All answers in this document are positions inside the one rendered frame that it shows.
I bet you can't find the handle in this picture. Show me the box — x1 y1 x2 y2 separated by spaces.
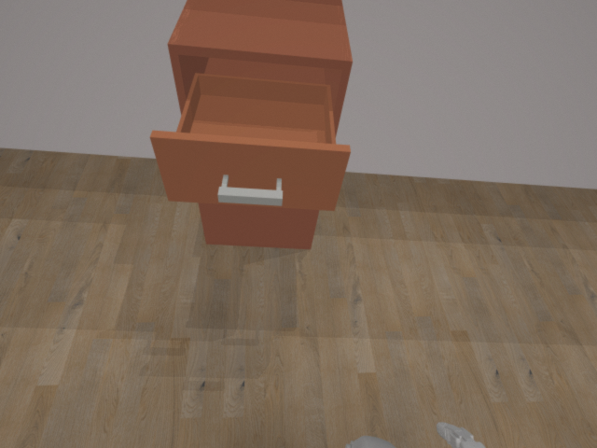
217 175 283 206

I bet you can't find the right robot hand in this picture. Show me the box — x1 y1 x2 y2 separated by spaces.
437 422 485 448

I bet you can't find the drawer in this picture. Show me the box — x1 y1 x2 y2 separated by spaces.
150 73 351 211

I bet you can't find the cabinet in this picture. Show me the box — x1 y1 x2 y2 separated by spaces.
168 0 353 249

